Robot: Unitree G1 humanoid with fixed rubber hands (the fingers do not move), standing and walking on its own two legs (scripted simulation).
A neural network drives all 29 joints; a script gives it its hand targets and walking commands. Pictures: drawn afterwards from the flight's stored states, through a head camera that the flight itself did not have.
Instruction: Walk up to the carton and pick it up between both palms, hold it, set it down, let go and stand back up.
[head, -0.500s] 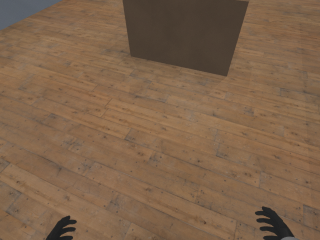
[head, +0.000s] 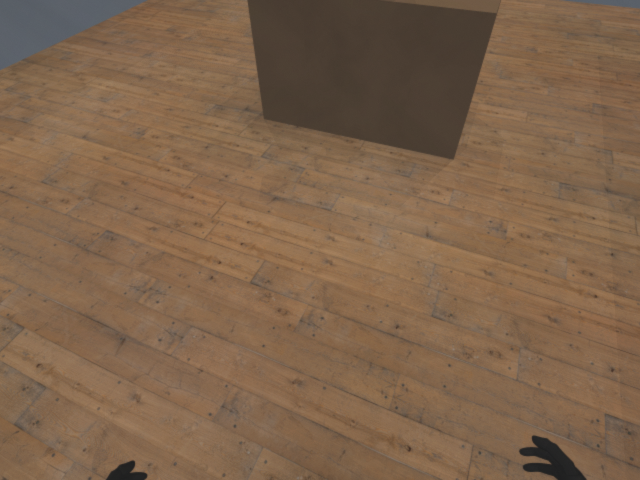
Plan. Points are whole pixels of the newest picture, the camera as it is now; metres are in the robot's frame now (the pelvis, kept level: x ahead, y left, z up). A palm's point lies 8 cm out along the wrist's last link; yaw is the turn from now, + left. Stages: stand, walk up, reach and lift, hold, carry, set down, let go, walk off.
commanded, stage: stand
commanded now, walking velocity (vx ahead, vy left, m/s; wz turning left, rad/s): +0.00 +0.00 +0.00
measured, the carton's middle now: out of the picture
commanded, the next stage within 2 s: walk up in 0.34 s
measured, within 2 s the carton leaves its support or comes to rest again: neither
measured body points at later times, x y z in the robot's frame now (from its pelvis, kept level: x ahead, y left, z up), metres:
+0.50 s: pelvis -0.01 +0.00 +0.00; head -0.01 +0.00 +0.45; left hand +0.08 +0.31 -0.11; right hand +0.08 -0.31 -0.12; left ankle +0.00 +0.13 -0.74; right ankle +0.00 -0.12 -0.74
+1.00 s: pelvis +0.07 -0.09 -0.03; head +0.04 -0.13 +0.41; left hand +0.22 +0.23 -0.08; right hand +0.14 -0.43 -0.14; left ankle +0.05 +0.06 -0.67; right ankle +0.11 -0.21 -0.74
